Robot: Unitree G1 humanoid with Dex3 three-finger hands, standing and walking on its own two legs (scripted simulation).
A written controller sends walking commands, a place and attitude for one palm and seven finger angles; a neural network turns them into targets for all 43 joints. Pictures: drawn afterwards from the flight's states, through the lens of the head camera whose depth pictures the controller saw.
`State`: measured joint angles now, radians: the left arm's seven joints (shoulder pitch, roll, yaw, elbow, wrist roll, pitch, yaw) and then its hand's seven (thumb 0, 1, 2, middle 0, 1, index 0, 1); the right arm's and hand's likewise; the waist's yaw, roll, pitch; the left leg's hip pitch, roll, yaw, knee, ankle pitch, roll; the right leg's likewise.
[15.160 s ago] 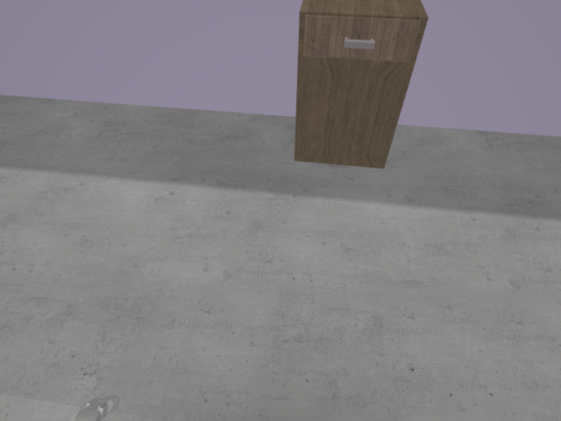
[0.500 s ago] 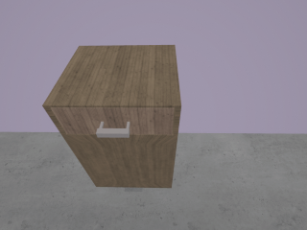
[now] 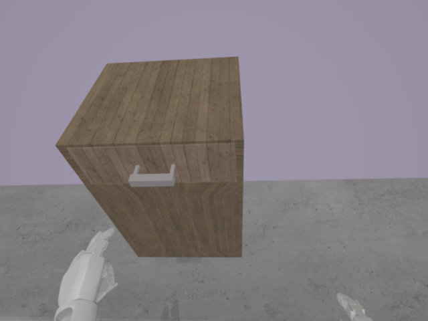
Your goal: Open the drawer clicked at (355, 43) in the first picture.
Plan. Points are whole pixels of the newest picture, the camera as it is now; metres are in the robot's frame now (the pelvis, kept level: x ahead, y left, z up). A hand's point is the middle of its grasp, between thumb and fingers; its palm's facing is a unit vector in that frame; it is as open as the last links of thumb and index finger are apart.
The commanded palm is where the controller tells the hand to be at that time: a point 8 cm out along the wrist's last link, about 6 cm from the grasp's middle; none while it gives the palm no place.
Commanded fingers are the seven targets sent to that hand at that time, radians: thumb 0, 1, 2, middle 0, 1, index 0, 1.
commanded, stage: raise the hand with hooked fingers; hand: left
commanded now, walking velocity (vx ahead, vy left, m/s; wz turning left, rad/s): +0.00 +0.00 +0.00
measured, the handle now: (153, 174) +0.51 +0.21 -0.08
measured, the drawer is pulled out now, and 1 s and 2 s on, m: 0.00 0.00 0.00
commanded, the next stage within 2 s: move the hooked fingers above the handle in 1.68 s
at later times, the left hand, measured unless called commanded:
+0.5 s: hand (105, 261) +0.23 +0.22 +0.00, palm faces +0.15 -0.04 -0.99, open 10.3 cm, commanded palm +0.18 +0.23 +0.04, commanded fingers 0.00 0.04 0.53 -0.26 -0.86 -0.26 -0.86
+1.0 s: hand (88, 221) +0.29 +0.26 +0.05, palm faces +0.14 -0.10 -0.99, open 13.2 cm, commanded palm +0.26 +0.25 +0.11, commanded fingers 0.00 -0.50 0.30 -0.30 -1.20 -0.30 -1.20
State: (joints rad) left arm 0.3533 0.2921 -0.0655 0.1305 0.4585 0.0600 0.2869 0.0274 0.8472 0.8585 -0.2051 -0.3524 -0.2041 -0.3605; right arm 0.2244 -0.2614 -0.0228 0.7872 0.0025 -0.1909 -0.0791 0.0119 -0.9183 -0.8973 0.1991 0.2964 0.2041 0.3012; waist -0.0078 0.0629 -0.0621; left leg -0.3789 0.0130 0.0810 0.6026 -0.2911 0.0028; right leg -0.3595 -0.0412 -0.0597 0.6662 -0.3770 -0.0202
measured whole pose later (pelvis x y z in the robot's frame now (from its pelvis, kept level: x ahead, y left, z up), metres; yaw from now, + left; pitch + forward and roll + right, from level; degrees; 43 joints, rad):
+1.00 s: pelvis +0.00 +0.03 -0.01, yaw -3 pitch +5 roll +0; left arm 0.08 0.39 -0.06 0.05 0.97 0.13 0.30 0.00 -0.32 0.37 -0.30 -1.08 -0.30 -1.09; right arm 0.12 -0.24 -0.05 0.61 -0.01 0.10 -0.03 0.01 -0.91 -0.90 0.20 0.30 0.20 0.30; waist 0.05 0.07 -0.08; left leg -0.44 -0.01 0.04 0.68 -0.33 0.03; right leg -0.41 -0.03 -0.01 0.69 -0.37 0.01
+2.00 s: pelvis +0.00 +0.00 +0.01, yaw -2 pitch +3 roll +1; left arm -0.15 0.44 -0.11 0.22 0.96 0.01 0.11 0.00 -0.49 0.30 -0.31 -1.20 -0.32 -1.21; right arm 0.12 -0.25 -0.01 0.63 0.01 0.10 -0.05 0.01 -0.91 -0.90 0.20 0.30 0.20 0.30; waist 0.06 0.07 -0.02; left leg -0.32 0.01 0.01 0.51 -0.25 -0.01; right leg -0.30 0.00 -0.04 0.55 -0.31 -0.03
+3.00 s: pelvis +0.01 +0.01 -0.01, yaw -3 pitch +13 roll +0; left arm -0.48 0.38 -0.10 0.72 1.09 -0.06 0.32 0.00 -0.49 0.30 -0.31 -1.20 -0.32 -1.21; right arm 0.25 -0.24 -0.07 0.68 0.00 0.13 -0.04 0.00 -0.91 -0.90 0.20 0.30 0.21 0.30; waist -0.02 0.04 -0.11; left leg -0.60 0.01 0.02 0.72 -0.34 0.01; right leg -0.56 -0.01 -0.02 0.73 -0.38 -0.01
